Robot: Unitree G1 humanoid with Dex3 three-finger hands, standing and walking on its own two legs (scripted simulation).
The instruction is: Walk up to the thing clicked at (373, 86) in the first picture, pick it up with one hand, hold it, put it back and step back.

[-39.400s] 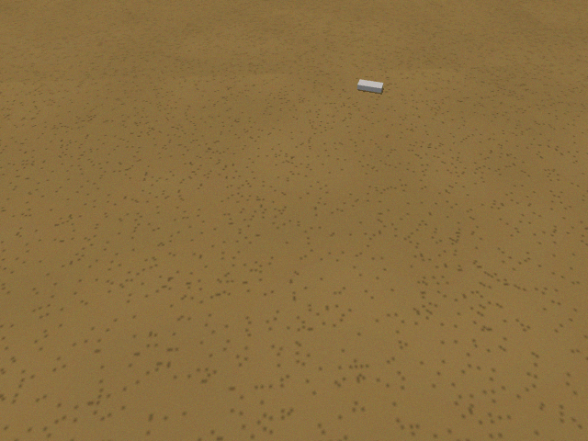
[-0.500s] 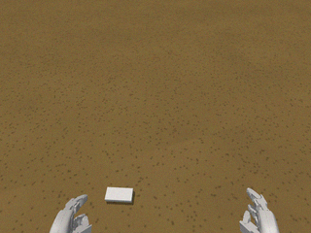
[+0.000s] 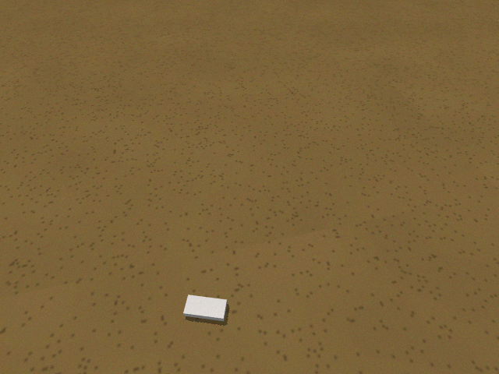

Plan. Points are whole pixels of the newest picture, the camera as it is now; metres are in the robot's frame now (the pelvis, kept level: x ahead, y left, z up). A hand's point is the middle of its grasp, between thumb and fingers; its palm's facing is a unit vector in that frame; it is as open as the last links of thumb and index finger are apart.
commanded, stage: stand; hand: left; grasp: from above
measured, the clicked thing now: (205, 307) +0.48 +0.21 -0.74
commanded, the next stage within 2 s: none
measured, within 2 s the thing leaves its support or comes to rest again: neither
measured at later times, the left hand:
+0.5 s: hand out of the picture +0.01 +0.23 -0.15, palm faces +0.03 -0.94 -0.33, open 7.4 cm
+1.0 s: hand out of the picture +0.06 +0.21 -0.14, palm faces +0.02 -0.95 -0.31, open 7.4 cm
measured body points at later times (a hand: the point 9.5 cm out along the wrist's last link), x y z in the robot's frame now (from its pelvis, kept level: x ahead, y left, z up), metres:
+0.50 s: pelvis -0.01 -0.01 +0.02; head -0.02 -0.01 +0.47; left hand +0.01 +0.28 -0.12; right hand +0.05 -0.29 -0.12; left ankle +0.02 +0.11 -0.72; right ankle +0.00 -0.15 -0.72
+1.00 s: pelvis +0.00 -0.02 +0.02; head +0.00 -0.03 +0.47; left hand +0.06 +0.26 -0.12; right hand +0.06 -0.30 -0.13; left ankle +0.02 +0.11 -0.72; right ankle +0.00 -0.15 -0.72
